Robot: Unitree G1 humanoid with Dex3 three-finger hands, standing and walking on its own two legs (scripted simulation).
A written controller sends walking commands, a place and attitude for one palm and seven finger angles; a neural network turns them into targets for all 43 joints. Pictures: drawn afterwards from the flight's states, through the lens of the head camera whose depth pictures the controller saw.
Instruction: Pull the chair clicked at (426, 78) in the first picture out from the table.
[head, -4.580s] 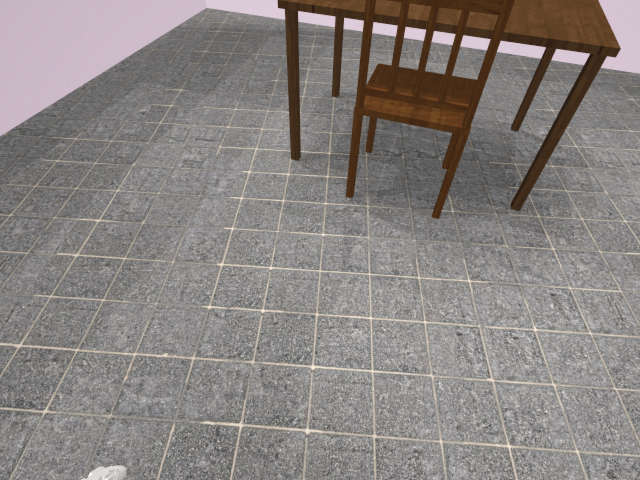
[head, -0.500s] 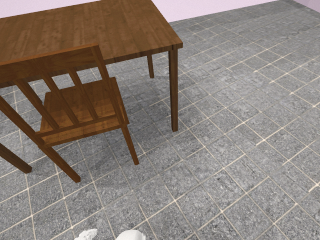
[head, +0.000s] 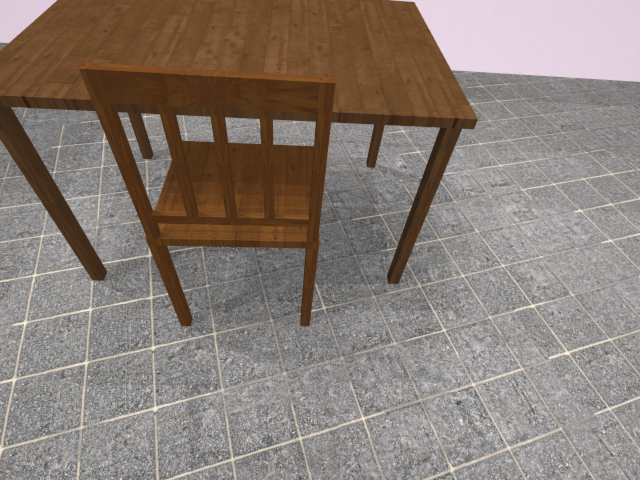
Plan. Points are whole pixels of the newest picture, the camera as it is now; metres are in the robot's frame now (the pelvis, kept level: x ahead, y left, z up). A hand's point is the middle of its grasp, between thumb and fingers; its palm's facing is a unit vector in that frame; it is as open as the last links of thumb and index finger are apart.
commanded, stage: take the last steps up to it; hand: left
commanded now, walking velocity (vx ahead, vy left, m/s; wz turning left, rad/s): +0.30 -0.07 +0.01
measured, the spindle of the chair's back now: (224, 167) +0.70 +0.28 -0.08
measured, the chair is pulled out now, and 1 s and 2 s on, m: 0.00 0.00 0.00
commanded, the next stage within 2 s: come to a stop and stand still in 0.76 s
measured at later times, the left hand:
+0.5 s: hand out of the picture +0.10 +0.12 -0.17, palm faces +0.06 -0.98 -0.20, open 7.3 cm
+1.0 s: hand (239, 384) +0.28 +0.15 -0.18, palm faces +0.05 -0.98 -0.21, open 7.3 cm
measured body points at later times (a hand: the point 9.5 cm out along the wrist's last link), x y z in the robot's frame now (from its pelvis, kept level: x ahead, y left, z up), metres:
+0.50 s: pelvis +0.10 -0.05 +0.00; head +0.11 -0.06 +0.45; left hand +0.10 +0.17 -0.15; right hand +0.09 -0.29 -0.16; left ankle +0.12 +0.09 -0.67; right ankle +0.07 -0.14 -0.74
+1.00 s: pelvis +0.26 -0.03 +0.00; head +0.27 -0.03 +0.45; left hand +0.28 +0.21 -0.16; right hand +0.29 -0.26 -0.16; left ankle +0.25 +0.08 -0.74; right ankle +0.30 -0.15 -0.72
